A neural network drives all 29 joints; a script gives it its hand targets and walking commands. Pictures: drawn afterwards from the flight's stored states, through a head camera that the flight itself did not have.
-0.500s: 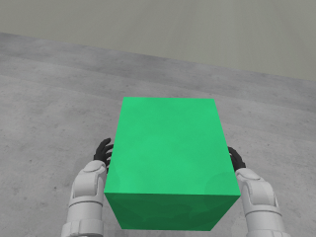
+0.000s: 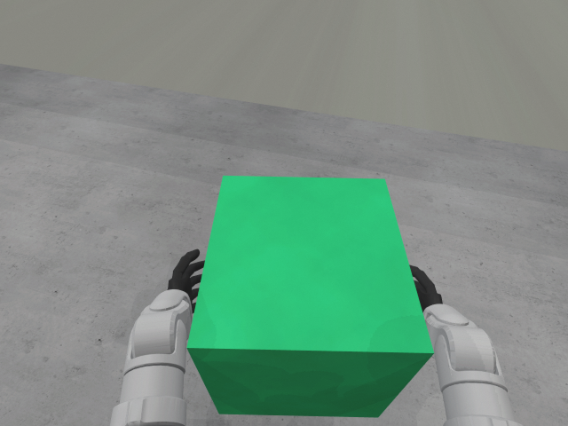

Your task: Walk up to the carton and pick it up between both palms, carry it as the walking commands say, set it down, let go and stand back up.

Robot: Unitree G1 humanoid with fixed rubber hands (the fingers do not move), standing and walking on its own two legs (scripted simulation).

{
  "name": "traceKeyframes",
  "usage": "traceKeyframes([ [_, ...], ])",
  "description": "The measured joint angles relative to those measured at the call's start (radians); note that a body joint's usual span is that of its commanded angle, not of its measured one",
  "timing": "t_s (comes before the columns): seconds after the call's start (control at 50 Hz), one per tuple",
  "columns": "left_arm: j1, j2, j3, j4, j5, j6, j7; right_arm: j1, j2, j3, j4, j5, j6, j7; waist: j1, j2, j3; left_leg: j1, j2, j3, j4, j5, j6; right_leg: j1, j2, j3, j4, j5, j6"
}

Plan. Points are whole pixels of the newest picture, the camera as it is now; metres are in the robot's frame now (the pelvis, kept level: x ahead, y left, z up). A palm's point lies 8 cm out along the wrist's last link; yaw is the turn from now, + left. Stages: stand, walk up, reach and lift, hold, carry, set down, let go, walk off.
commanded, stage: hold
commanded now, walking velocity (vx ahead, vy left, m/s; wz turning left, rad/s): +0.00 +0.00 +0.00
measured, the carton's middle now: (301, 297) +0.32 +0.01 -0.02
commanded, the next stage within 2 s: carry in 0.74 s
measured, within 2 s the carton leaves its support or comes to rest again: neither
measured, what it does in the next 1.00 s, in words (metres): stands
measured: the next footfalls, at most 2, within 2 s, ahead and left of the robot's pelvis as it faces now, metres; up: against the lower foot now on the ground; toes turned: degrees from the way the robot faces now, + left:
right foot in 1.30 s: -0.02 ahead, -0.15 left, +0.00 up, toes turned -34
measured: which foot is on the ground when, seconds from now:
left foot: down 0.00-1.00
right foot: down 0.00-1.00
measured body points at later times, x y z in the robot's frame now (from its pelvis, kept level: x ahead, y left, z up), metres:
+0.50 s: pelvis +0.00 +0.00 +0.00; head -0.02 +0.01 +0.45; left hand +0.29 +0.19 +0.02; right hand +0.29 -0.17 +0.01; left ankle +0.06 +0.12 -0.74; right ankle +0.04 -0.12 -0.74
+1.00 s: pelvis -0.02 -0.01 -0.03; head -0.05 +0.00 +0.42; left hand +0.30 +0.18 +0.04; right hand +0.29 -0.18 +0.03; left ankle +0.03 +0.11 -0.72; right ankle +0.04 -0.12 -0.74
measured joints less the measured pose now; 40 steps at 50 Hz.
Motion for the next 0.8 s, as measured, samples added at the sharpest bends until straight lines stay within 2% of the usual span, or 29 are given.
traceKeyframes([
  [0.74,0.013,-0.010,0.001,-0.011,0.000,0.002,0.000,0.022,0.000,0.000,-0.019,0.000,0.002,0.002,0.000,0.000,0.000,0.003,0.000,0.000,-0.007,0.001,0.000,0.000,0.000,0.000,0.000,-0.002,0.000],
  [0.8,0.008,-0.003,0.000,-0.020,-0.010,0.016,0.003,0.002,0.000,0.000,-0.028,0.000,0.028,0.000,0.000,0.000,0.001,-0.012,0.000,0.002,0.046,-0.022,-0.005,-0.026,-0.002,0.000,0.073,-0.030,0.000],
])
